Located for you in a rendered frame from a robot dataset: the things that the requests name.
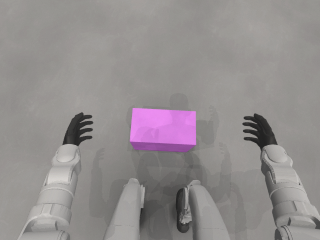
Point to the carton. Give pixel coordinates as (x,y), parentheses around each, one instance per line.
(163,130)

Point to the robot right foot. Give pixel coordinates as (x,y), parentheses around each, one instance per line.
(182,227)

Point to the robot left upper arm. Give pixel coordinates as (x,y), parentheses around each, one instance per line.
(46,235)

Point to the robot right upper arm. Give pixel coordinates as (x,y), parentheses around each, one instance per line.
(287,232)

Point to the robot right hand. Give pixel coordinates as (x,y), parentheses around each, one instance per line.
(264,133)

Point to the robot left hand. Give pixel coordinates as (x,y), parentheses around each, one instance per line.
(73,133)

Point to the robot right thigh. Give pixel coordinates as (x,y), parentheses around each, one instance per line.
(207,223)

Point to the right robot forearm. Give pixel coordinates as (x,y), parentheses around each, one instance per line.
(291,206)

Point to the left robot forearm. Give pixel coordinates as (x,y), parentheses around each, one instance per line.
(52,210)

